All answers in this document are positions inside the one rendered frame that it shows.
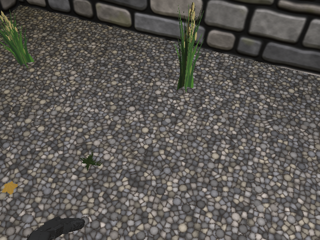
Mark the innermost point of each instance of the left robot hand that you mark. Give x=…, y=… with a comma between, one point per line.
x=56, y=227

